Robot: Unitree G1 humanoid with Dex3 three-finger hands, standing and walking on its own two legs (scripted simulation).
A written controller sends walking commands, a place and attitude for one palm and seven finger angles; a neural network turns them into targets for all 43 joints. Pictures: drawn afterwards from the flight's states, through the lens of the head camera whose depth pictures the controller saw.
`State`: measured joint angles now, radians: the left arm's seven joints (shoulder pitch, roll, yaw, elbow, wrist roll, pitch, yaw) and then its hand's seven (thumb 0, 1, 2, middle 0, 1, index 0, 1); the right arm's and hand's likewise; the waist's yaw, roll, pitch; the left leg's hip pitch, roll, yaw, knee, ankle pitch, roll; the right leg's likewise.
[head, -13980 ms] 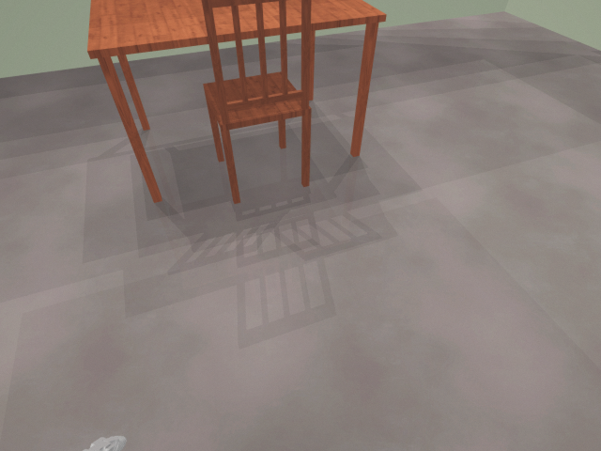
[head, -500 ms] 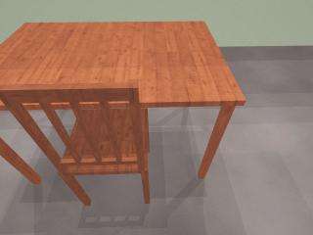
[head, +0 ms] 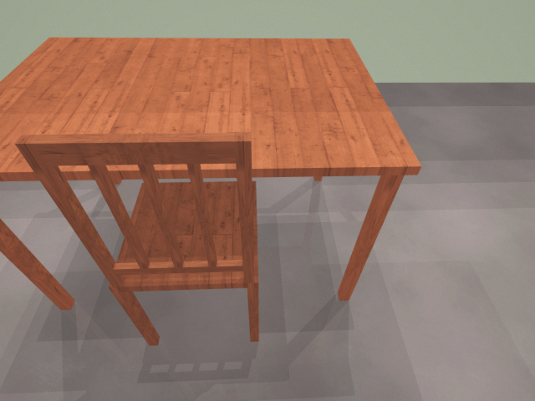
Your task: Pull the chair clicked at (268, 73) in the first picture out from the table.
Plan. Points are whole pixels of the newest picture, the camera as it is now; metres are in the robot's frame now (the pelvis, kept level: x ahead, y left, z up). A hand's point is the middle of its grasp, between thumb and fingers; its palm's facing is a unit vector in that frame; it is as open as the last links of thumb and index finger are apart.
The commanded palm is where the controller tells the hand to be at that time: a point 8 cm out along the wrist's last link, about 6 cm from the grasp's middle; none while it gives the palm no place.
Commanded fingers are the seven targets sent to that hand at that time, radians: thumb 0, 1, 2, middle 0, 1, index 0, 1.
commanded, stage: come to a stop and stand still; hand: left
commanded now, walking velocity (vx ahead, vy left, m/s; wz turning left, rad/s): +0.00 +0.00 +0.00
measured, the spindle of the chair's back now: (164, 221) +0.48 +0.25 -0.07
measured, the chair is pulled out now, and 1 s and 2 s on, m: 0.00 0.00 0.00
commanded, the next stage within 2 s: look again from close up in 0.30 s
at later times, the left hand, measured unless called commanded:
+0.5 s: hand out of the picture -0.01 +0.20 -0.17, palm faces -0.02 -0.97 -0.22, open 7.4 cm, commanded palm none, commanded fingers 0.00 0.90 0.90 -0.20 -0.30 -0.20 -0.30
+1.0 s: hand out of the picture +0.00 +0.17 -0.17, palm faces +0.00 -0.98 -0.19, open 7.4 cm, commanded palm none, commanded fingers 0.00 0.90 0.90 -0.20 -0.30 -0.20 -0.30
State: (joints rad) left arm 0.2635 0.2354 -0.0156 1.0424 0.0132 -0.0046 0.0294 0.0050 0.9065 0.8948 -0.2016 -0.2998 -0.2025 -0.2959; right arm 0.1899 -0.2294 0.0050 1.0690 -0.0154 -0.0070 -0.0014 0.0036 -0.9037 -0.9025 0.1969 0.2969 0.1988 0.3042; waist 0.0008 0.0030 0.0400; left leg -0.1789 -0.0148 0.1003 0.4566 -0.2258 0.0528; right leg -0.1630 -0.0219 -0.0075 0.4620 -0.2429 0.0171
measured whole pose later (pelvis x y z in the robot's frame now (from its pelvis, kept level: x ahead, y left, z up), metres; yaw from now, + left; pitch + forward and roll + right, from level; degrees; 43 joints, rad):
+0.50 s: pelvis -0.01 +0.01 +0.00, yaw +0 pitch -3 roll +0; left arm 0.29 0.19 -0.02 1.10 0.01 -0.01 0.04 0.00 0.91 0.89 -0.20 -0.30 -0.20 -0.30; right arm 0.24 -0.19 0.00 1.14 -0.01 -0.01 0.00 0.00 -0.90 -0.90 0.20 0.30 0.20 0.30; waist -0.01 0.00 0.05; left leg -0.18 -0.04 0.12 0.40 -0.18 0.07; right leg -0.18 -0.04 0.01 0.43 -0.21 0.04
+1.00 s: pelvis +0.01 +0.00 +0.00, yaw -1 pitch -2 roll +0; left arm 0.31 0.14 -0.02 1.12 0.01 -0.02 0.04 0.00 0.91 0.89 -0.20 -0.30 -0.20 -0.30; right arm 0.26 -0.15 0.00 1.16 -0.01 -0.01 -0.01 0.00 -0.91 -0.90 0.20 0.30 0.20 0.30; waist -0.01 0.00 0.05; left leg -0.16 -0.02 0.12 0.40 -0.20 0.06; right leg -0.17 -0.03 0.01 0.43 -0.23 0.02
